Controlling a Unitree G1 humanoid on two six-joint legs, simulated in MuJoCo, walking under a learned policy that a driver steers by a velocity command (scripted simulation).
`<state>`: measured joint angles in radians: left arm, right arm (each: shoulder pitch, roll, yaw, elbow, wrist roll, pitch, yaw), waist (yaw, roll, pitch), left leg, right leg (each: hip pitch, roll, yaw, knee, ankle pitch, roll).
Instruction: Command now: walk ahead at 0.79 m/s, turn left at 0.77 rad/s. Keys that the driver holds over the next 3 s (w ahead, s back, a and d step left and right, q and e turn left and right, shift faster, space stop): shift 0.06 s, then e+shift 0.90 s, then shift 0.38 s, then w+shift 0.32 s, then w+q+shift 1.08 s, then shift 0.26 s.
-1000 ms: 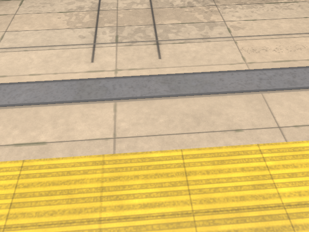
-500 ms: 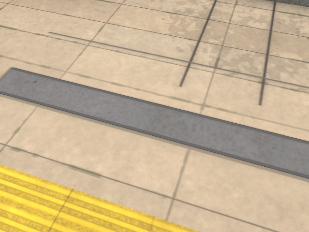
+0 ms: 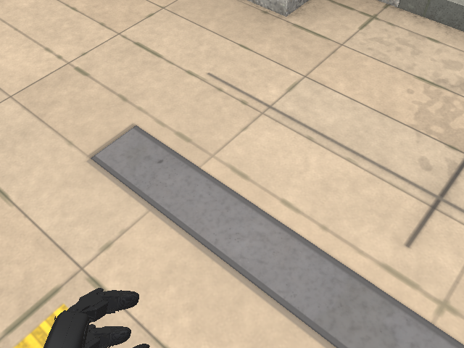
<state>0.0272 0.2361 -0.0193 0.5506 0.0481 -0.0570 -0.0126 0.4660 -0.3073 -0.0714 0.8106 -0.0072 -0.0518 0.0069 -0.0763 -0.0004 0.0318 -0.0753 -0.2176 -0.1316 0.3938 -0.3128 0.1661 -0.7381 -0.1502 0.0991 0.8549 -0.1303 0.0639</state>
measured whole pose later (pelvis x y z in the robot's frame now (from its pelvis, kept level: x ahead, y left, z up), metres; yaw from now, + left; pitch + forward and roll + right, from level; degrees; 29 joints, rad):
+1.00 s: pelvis +0.30 -0.10 -0.01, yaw -35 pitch +3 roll +2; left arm 0.18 0.31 0.08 0.56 -0.01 0.07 -0.01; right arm 0.13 -0.31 -0.10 0.72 -0.01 0.01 -0.02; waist -0.02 0.02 0.04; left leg -0.41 0.14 0.12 0.81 -0.45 -0.08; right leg -0.39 -0.02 -0.02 0.66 -0.32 -0.03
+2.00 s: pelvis +0.49 -0.35 +0.01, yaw -33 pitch +2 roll -1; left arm 0.31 0.27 0.05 0.74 0.04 -0.07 0.00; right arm 0.29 -0.30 -0.07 0.79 -0.02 -0.02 0.06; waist 0.00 0.03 -0.02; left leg -0.56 0.06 0.00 1.23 -0.24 0.09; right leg -0.19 -0.03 -0.15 0.45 -0.29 -0.01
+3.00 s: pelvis +1.30 -0.58 +0.01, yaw +17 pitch +1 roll -3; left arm 0.35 0.33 0.07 0.82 -0.02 -0.10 0.01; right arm 0.01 -0.35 -0.04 0.63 0.02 -0.05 0.03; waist 0.10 0.04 0.10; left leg -0.64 0.01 -0.03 0.82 -0.19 0.03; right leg -0.11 0.01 -0.12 0.35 -0.26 0.00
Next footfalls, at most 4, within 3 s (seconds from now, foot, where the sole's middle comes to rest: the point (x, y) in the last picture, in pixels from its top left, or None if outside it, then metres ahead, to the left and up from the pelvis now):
0.12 right None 0.35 -0.17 -0.77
0.56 left None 0.44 0.03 -0.77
0.96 right None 0.29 -0.22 -0.77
1.42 left None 0.42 -0.04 -0.77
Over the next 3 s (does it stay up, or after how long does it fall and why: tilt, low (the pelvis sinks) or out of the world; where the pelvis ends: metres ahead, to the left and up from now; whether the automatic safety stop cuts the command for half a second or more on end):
stays up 1.30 -0.58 0.01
